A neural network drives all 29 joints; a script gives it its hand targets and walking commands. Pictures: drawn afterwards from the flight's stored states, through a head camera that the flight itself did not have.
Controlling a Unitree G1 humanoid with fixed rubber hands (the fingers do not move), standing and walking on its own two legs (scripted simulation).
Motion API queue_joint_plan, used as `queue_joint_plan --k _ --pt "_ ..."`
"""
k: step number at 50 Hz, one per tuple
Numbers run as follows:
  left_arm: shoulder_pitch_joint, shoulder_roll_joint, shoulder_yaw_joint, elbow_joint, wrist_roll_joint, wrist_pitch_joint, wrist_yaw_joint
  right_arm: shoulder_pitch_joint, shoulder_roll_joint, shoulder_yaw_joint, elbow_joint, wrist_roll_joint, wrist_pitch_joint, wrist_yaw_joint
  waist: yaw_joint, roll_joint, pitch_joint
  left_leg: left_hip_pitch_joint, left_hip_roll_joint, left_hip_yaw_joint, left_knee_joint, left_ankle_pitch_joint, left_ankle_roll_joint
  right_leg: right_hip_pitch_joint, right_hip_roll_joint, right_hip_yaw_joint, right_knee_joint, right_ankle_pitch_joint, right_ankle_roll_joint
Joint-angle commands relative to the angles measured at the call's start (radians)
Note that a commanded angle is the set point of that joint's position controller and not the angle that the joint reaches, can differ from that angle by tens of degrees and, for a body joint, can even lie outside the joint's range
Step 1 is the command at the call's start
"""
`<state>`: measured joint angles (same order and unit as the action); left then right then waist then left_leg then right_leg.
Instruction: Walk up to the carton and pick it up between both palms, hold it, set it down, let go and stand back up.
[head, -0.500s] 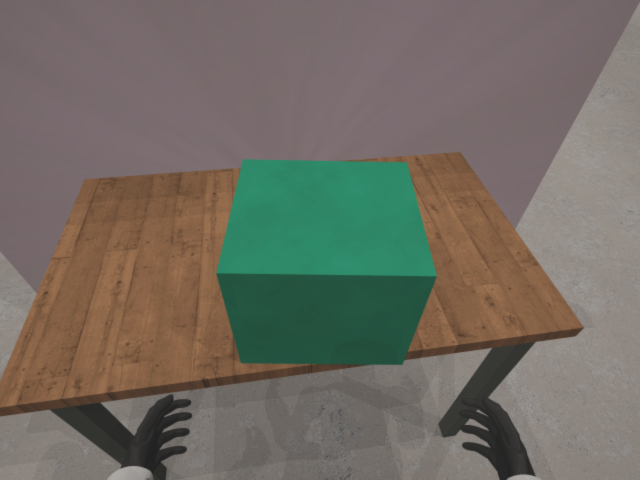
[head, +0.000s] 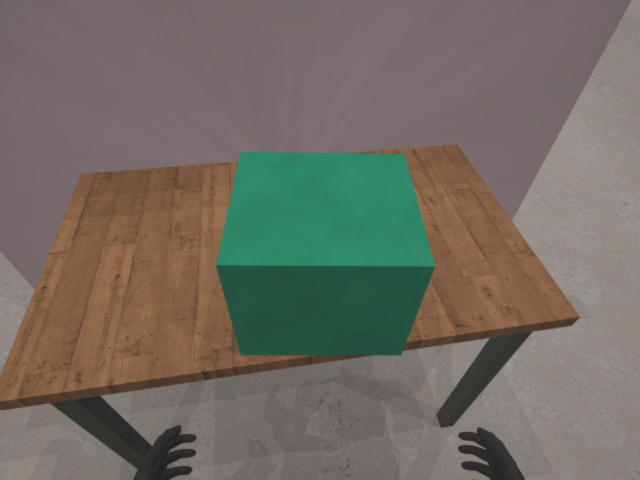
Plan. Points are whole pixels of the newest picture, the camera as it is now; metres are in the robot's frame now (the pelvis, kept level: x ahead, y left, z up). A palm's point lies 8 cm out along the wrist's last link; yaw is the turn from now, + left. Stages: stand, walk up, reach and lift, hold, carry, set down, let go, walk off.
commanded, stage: set down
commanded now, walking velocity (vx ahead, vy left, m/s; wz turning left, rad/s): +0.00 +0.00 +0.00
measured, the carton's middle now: (322, 255) +0.46 +0.03 +0.00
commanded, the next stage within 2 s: let go in 0.04 s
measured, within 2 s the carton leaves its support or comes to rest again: neither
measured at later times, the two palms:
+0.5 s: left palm out of the picture +0.16 +0.22 -0.09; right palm out of the picture +0.16 -0.22 -0.09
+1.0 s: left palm out of the picture +0.04 +0.25 -0.13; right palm out of the picture +0.01 -0.24 -0.13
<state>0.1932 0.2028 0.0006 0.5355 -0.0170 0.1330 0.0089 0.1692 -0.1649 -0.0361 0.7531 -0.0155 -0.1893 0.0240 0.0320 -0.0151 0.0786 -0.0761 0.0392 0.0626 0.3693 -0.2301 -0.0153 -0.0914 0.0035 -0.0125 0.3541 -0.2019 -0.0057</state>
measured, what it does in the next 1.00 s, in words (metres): stands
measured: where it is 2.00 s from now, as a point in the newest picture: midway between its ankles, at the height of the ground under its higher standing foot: outside the picture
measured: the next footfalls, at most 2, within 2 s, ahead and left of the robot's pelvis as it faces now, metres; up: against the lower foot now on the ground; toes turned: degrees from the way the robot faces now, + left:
none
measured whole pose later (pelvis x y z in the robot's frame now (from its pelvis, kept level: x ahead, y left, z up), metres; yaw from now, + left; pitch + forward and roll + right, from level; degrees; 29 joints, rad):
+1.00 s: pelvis +0.00 +0.02 +0.00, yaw +0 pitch +0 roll -1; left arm 0.32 0.20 0.02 0.87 0.03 -0.03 0.01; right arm 0.34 -0.21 -0.06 0.95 -0.03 0.00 0.01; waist 0.00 0.00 -0.02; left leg -0.18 0.02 0.06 0.43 -0.25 0.01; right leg -0.18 -0.02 -0.01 0.40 -0.21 0.02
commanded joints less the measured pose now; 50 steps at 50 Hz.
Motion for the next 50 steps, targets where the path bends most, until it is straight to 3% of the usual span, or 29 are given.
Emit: queue_joint_plan --k 1,3,10,15,19,20,21,23,24,28,29,30,32,34,35,36,37,38,39,40,41,42,43,44,46,47,48,49,50 --pt "-0.11 0.075 0.021 -0.149 0.001 -0.016 0.015 -0.094 -0.111 -0.031 -0.117 -0.01 -0.03 0.003 0.0 0.015 -0.094 0.05 -0.033 0.026 -0.032 0.171 -0.019 -0.058 0.012 -0.022 -0.063 0.056 -0.026" --pt "-0.083 0.088 0.023 -0.132 0.01 -0.012 0.01 -0.091 -0.106 -0.028 -0.122 -0.009 -0.031 0.001 0.002 -0.002 -0.091 0.082 -0.037 0.022 -0.015 0.188 -0.019 -0.073 0.01 -0.019 -0.058 0.083 -0.02" --pt "-0.097 0.073 0.036 -0.119 0.021 -0.003 0.008 -0.101 -0.11 -0.025 -0.096 -0.008 -0.037 0.002 -0.012 0.031 -0.09 0.08 -0.038 0.02 -0.004 0.218 -0.019 -0.075 0.02 -0.016 -0.046 0.106 -0.015" --pt "-0.088 0.077 0.033 -0.131 0.015 -0.002 0.004 -0.092 -0.112 -0.014 -0.09 -0.008 -0.045 -0.005 -0.008 0.007 -0.106 0.101 -0.037 0.022 0.008 0.259 -0.025 -0.07 0.024 -0.025 -0.047 0.149 -0.013" --pt "-0.093 0.076 0.04 -0.136 0.025 -0.004 0.006 -0.097 -0.125 -0.02 -0.082 -0.003 -0.049 -0.008 -0.009 0.036 -0.11 0.102 -0.041 0.018 0.004 0.256 -0.027 -0.06 0.019 -0.022 -0.043 0.161 -0.012" --pt "-0.093 0.07 0.037 -0.122 0.029 -0.004 0.005 -0.095 -0.131 -0.017 -0.092 -0.006 -0.049 -0.005 -0.033 0.019 -0.098 0.106 -0.042 0.015 0.011 0.271 -0.025 -0.08 0.026 -0.016 -0.043 0.176 -0.011" --pt "-0.082 0.069 0.036 -0.138 0.027 -0.008 0.004 -0.088 -0.142 -0.024 -0.088 -0.008 -0.051 -0.006 -0.01 0.014 -0.111 0.11 -0.04 0.007 0.015 0.278 -0.027 -0.058 0.023 -0.02 -0.039 0.194 -0.01" --pt "-0.077 0.069 0.048 -0.129 0.031 -0.011 0.001 -0.071 -0.124 -0.008 -0.08 -0.009 -0.057 -0.008 -0.017 0.011 -0.122 0.116 -0.044 0.012 0.027 0.309 -0.029 -0.053 0.023 -0.019 -0.028 0.242 0.002" --pt "-0.093 0.055 0.035 -0.138 0.032 -0.013 0.002 -0.084 -0.134 -0.014 -0.066 -0.007 -0.057 -0.011 -0.021 0.033 -0.126 0.112 -0.045 0.01 0.03 0.31 -0.033 -0.059 0.021 -0.02 -0.026 0.231 0.002" --pt "-0.093 0.059 0.041 -0.133 0.036 -0.015 0.005 -0.075 -0.129 0.0 -0.069 -0.009 -0.061 -0.007 -0.022 0.021 -0.11 0.097 -0.038 0.009 0.028 0.285 -0.028 -0.061 0.022 -0.016 -0.028 0.189 -0.007" --pt "0.059 0.151 0.077 0.012 0.093 -0.104 0.001 0.018 -0.208 -0.034 -0.025 -0.031 0.087 -0.019 -0.01 0.065 -0.105 -0.03 0.109 -0.066 0.05 0.38 0.008 -0.089 -0.095 0.053 0.017 0.248 0.024" --pt "0.059 0.15 0.082 0.007 0.082 -0.139 -0.004 0.088 -0.2 -0.047 -0.037 -0.017 0.149 -0.027 -0.035 0.031 -0.199 -0.009 0.104 -0.064 0.08 0.357 0.009 -0.017 -0.107 0.049 0.038 0.315 0.031" --pt "0.02 0.139 0.074 0.032 0.061 -0.173 -0.014 0.091 -0.203 -0.053 -0.019 -0.023 0.185 -0.019 -0.034 -0.038 -0.127 -0.076 0.088 -0.067 0.067 0.201 0.001 -0.061 -0.096 0.063 0.03 0.301 0.019" --pt "0.023 0.107 0.06 0.057 0.063 -0.171 -0.02 0.07 -0.172 -0.043 -0.022 -0.018 0.189 -0.001 -0.021 0.008 -0.113 -0.113 0.069 -0.047 0.047 0.108 0.001 -0.073 -0.105 0.082 0.022 0.285 0.005" --pt "0.036 0.094 0.058 0.067 0.063 -0.168 -0.013 0.077 -0.17 -0.051 -0.016 -0.017 0.183 -0.002 -0.028 -0.017 -0.11 -0.137 0.071 -0.049 0.044 0.058 0.004 -0.064 -0.102 0.071 0.023 0.275 0.002" --pt "0.038 0.117 0.064 0.074 0.056 -0.167 -0.018 0.06 -0.164 -0.042 -0.011 -0.022 0.184 0.002 -0.016 -0.028 -0.096 -0.15 0.07 -0.067 0.038 0.068 0.015 -0.074 -0.105 0.086 0.016 0.245 -0.001" --pt "0.037 0.103 0.058 0.091 0.066 -0.169 -0.019 0.074 -0.176 -0.053 0.003 -0.02 0.181 0.009 -0.029 0.017 -0.111 -0.146 0.069 -0.055 0.032 0.045 0.012 -0.073 -0.111 0.089 0.003 0.222 -0.002" --pt "0.068 0.111 0.061 0.107 0.063 -0.167 -0.012 0.083 -0.167 -0.048 0.005 -0.029 0.18 0.011 -0.022 -0.03 -0.109 -0.125 0.063 -0.057 0.02 0.054 0.013 -0.093 -0.102 0.077 0.002 0.226 -0.001" --pt "0.047 0.127 0.062 0.124 0.058 -0.17 -0.011 0.115 -0.184 -0.057 0.022 -0.021 0.172 0.005 -0.046 -0.004 -0.125 -0.107 0.071 -0.063 0.034 0.111 0.016 -0.086 -0.101 0.085 0.017 0.242 -0.005" --pt "0.063 0.093 0.058 0.128 0.05 -0.18 -0.012 0.11 -0.193 -0.055 0.033 -0.023 0.169 -0.003 -0.026 -0.032 -0.141 -0.094 0.083 -0.08 0.028 0.158 0.017 -0.082 -0.099 0.077 0.021 0.226 -0.005" --pt "0.052 0.107 0.053 0.141 0.054 -0.181 -0.014 0.123 -0.199 -0.062 0.047 -0.016 0.17 -0.007 -0.038 0.04 -0.135 -0.093 0.081 -0.077 0.024 0.141 0.022 -0.094 -0.101 0.072 0.001 0.199 -0.005" --pt "0.071 0.119 0.054 0.166 0.05 -0.185 -0.006 0.127 -0.159 -0.051 0.061 -0.016 0.169 -0.007 -0.027 0.049 -0.104 -0.119 0.075 -0.083 0.008 0.148 0.025 -0.09 -0.104 0.081 -0.002 0.185 -0.003" --pt "0.117 0.097 0.051 0.191 0.046 -0.188 0.0 0.146 -0.136 -0.039 0.08 -0.015 0.171 -0.011 -0.018 0.019 -0.123 -0.112 0.065 -0.083 -0.002 0.116 0.022 -0.086 -0.092 0.063 0.005 0.164 -0.001" --pt "0.107 0.136 0.052 0.205 0.05 -0.187 0.002 0.116 -0.155 -0.046 0.078 -0.012 0.168 -0.01 -0.017 0.04 -0.103 -0.108 0.075 -0.087 -0.002 0.121 0.03 -0.104 -0.097 0.07 0.004 0.157 0.0" --pt "0.085 0.09 0.04 0.228 0.05 -0.183 -0.001 0.161 -0.179 -0.058 0.107 -0.013 0.167 -0.012 -0.041 0.032 -0.11 -0.123 0.072 -0.086 -0.021 0.07 0.033 -0.08 -0.101 0.072 -0.01 0.131 -0.004" --pt "0.144 0.105 0.047 0.258 0.045 -0.182 0.006 0.179 -0.176 -0.047 0.128 -0.013 0.163 -0.016 -0.02 -0.03 -0.087 -0.146 0.08 -0.101 -0.041 0.076 0.034 -0.066 -0.1 0.074 -0.001 0.136 -0.006" --pt "0.138 0.122 0.049 0.275 0.051 -0.18 0.01 0.2 -0.159 -0.048 0.144 -0.011 0.164 -0.014 -0.029 0.0 -0.085 -0.124 0.076 -0.096 -0.029 0.066 0.036 -0.082 -0.107 0.072 -0.017 0.149 -0.005" --pt "0.171 0.1 0.048 0.289 0.039 -0.183 0.01 0.17 -0.175 -0.046 0.145 -0.012 0.162 -0.021 -0.012 0.039 -0.072 -0.138 0.07 -0.098 -0.043 0.052 0.039 -0.104 -0.097 0.081 -0.011 0.097 -0.003" --pt "0.148 0.108 0.044 0.306 0.049 -0.178 0.013 0.213 -0.141 -0.045 0.158 -0.005 0.16 -0.019 -0.038 -0.003 -0.08 -0.123 0.069 -0.093 -0.047 0.047 0.035 -0.094 -0.102 0.071 -0.025 0.101 -0.004"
